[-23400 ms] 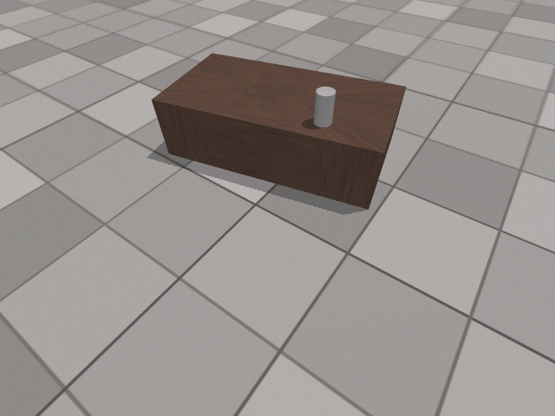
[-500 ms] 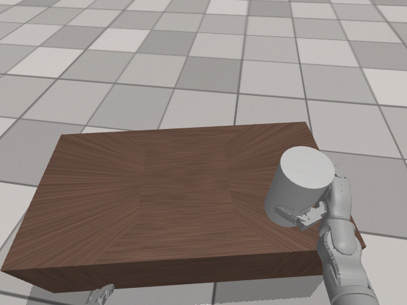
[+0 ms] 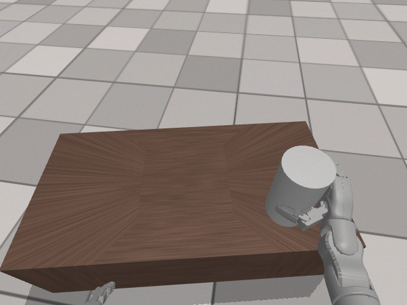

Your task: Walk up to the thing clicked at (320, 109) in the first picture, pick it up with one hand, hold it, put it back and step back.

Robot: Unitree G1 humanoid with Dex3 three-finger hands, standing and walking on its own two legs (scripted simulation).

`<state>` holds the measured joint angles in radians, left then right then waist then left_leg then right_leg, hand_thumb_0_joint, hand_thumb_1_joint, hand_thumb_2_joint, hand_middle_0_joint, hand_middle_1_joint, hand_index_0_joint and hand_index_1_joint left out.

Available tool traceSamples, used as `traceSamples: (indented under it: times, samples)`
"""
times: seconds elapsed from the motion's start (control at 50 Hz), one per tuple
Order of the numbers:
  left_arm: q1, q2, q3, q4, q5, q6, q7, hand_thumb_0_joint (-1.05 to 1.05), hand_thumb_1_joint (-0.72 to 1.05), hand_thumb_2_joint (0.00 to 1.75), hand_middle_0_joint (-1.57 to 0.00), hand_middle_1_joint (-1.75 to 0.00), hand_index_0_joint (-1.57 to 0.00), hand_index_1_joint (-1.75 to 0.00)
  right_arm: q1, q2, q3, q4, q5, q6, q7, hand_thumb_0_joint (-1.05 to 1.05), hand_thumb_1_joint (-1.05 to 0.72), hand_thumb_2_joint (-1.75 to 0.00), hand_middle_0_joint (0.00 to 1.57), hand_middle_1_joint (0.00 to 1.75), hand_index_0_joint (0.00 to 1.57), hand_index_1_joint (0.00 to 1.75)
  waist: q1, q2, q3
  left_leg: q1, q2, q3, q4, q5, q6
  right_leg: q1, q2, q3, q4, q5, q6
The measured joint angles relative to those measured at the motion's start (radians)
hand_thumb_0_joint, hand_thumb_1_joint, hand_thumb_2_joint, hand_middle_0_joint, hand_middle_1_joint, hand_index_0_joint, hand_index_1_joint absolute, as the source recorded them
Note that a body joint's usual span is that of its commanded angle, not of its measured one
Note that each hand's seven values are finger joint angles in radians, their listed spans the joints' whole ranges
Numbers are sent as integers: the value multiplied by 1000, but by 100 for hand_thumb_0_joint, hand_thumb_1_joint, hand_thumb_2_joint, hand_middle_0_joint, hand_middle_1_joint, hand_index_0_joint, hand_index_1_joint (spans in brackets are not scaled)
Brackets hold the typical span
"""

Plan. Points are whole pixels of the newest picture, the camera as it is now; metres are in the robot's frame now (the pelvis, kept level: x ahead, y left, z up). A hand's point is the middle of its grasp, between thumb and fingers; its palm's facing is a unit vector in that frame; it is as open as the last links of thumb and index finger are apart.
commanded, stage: hold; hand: right
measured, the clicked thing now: (295, 189) +0.33 -0.16 +0.06
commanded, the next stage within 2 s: crouch in 0.06 s
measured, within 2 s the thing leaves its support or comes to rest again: neither
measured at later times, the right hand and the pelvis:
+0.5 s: hand (294, 193) +0.35 -0.18 +0.01, palm faces +0.22 +0.98 +0.00, open 11.9 cm; pelvis -0.01 +0.01 -0.02, yaw +0 degrees
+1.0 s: hand (282, 193) +0.43 -0.20 -0.12, palm faces +0.22 +0.98 +0.00, open 11.9 cm; pelvis -0.03 +0.00 -0.13, yaw +1 degrees
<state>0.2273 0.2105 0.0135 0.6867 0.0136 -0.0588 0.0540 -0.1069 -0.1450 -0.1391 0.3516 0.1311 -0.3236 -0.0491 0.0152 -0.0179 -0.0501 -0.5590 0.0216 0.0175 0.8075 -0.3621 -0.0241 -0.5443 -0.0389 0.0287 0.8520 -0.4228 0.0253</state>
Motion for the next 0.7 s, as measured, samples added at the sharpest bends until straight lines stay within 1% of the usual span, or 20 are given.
traceSamples:
  times: [0.24, 0.36, 0.44, 0.52, 0.64, 0.7]
  samples:
    - [7, 4, 2, -1, -1, 6, -2, 1, 90, 90, -19, -31, -20, -30, 4, 1, -5, -1, 2, 1, 6, -1, 61, -102, 62, 99, 62, 99, -1, -2, -3, -1, -1, 1, 4, -6, 3, 2, -1, 1, -3, -2, 4]
    - [0, 5, 6, 1, 5, 4, -6, 1, 90, 91, -19, -30, -19, -30, -30, 2, -26, 66, 4, -26, 12, -1, 61, -102, 63, 99, 63, 98, 3, 2, -7, -38, -1, 3, 30, -13, 6, -34, -1, 4, 20, -7, 5]
    - [-13, 9, 13, 2, 14, -3, -12, 1, 91, 91, -19, -30, -19, -30, -89, -7, -52, 154, -1, -69, 21, -1, 61, -102, 63, 99, 63, 99, 8, 10, -7, -109, 1, 3, 81, -26, 7, -103, 1, 6, 68, -18, 6]
    - [-23, 17, 20, 3, 25, -12, -23, 1, 91, 91, -19, -30, -20, -30, -177, -24, -90, 274, -6, -132, 29, -1, 61, -102, 62, 99, 62, 99, 18, 22, -23, -234, 3, 1, 172, -51, 8, -227, 4, 9, 155, -42, 8]
    - [-19, 32, 24, 0, 40, -14, -40, 1, 91, 90, -19, -30, -20, -30, -312, -77, -154, 420, -25, -218, 58, -1, 61, -102, 62, 99, 62, 99, 44, 35, -64, -470, 1, -4, 351, -106, 9, -460, 3, 13, 338, -102, 12]
    - [-9, 39, 23, 5, 43, -7, -47, 1, 91, 90, -19, -30, -20, -30, -367, -104, -186, 473, -23, -245, 74, -1, 61, -102, 62, 99, 62, 99, 57, 33, -87, -571, 0, -4, 430, -132, 9, -562, 3, 16, 421, -131, 11]
